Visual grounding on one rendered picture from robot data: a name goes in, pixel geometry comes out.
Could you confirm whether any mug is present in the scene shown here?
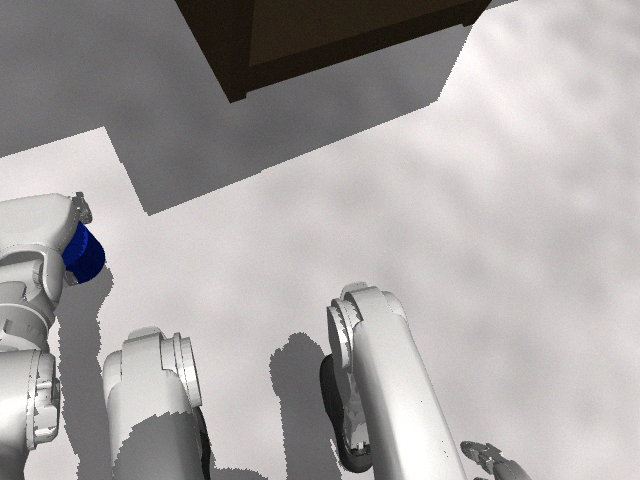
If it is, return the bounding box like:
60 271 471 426
61 220 105 284

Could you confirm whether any right robot hand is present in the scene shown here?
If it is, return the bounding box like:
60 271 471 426
460 441 532 480

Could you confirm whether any left robot foot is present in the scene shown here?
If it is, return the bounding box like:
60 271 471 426
195 407 211 480

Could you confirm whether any bookshelf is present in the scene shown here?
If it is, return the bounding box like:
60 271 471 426
175 0 492 103

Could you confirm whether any left robot arm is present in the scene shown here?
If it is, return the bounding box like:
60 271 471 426
0 244 64 480

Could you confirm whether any left robot hand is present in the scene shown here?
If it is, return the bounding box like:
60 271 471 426
0 192 92 288

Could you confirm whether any right robot foot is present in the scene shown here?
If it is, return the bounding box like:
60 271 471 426
320 354 373 473

